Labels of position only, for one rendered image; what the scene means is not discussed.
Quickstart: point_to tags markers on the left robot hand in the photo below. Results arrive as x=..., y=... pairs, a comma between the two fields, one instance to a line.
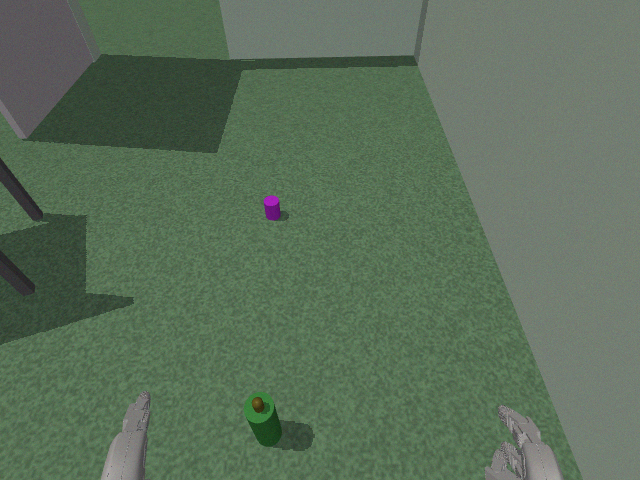
x=127, y=453

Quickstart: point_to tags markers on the right robot hand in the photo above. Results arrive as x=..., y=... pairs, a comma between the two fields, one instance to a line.
x=535, y=461

